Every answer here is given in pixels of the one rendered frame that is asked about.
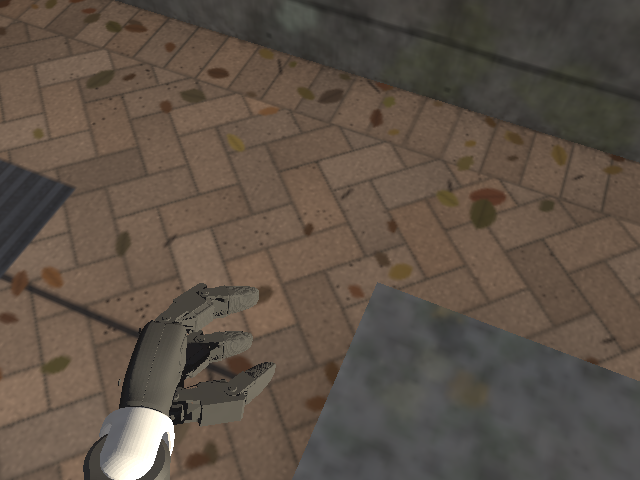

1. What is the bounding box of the robot left hand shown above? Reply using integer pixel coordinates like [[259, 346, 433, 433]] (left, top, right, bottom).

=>
[[118, 283, 276, 427]]

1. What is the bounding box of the robot left forearm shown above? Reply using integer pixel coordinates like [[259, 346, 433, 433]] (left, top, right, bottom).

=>
[[83, 407, 175, 480]]

